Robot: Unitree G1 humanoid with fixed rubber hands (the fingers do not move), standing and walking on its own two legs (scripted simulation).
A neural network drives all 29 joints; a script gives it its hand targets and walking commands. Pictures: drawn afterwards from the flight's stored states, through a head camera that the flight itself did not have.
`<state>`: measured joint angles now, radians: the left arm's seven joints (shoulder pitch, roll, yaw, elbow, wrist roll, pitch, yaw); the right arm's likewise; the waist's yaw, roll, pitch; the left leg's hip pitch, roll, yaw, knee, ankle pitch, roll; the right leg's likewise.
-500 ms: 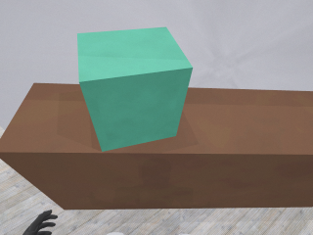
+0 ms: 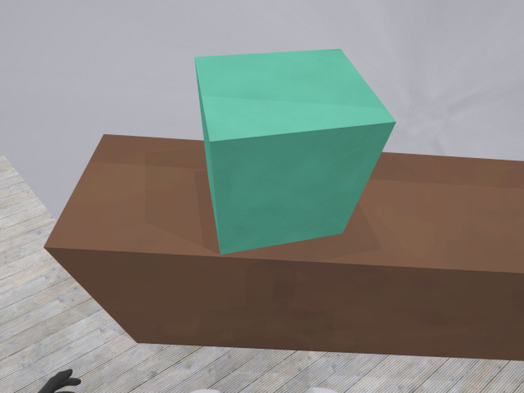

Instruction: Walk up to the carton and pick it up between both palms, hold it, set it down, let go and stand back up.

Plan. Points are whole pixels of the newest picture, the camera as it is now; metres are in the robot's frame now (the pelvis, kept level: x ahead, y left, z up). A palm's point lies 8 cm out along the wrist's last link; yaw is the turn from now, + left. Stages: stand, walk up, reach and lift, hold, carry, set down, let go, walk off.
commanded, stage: walk up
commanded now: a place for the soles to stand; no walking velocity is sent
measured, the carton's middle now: (277, 156) +0.48 -0.02 +0.07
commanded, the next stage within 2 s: reach and lift in 1.04 s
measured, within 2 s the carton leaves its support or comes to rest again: neither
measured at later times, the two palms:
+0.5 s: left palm out of the picture +0.09 +0.31 -0.08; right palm out of the picture +0.08 -0.31 -0.10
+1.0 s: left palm out of the picture +0.09 +0.31 -0.08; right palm out of the picture +0.08 -0.31 -0.10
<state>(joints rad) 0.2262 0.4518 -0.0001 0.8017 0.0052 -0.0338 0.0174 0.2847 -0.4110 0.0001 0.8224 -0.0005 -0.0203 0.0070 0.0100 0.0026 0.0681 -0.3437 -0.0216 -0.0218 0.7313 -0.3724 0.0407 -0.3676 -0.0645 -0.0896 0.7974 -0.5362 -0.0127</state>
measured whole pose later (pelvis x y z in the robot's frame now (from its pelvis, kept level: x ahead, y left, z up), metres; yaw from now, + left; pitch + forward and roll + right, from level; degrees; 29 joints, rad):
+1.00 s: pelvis +0.00 +0.00 +0.00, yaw +1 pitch -1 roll -1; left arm 0.22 0.42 0.00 0.82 0.01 -0.05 0.00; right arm 0.28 -0.41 0.00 0.82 0.00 -0.02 0.01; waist 0.01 0.03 0.07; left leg -0.33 -0.02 -0.02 0.69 -0.35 0.03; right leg -0.33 -0.06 -0.09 0.67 -0.32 0.01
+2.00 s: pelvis -0.02 -0.02 +0.02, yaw +0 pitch -5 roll -1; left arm 0.22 0.22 0.09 0.31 0.01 0.15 0.13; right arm 0.16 -0.35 -0.08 0.63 0.02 -0.20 0.14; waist 0.01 -0.01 0.08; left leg -0.20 0.03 -0.02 0.50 -0.23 0.00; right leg -0.18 0.01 -0.09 0.44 -0.18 -0.02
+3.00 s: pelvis +0.01 -0.02 +0.03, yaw +0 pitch -1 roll -1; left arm 0.22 0.15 0.07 -0.06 -0.11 0.13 0.21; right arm 0.26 -0.34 -0.07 0.17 0.25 -0.10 0.18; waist 0.03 -0.01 0.04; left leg -0.18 0.03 -0.02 0.41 -0.21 -0.01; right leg -0.15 0.01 -0.09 0.34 -0.16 -0.03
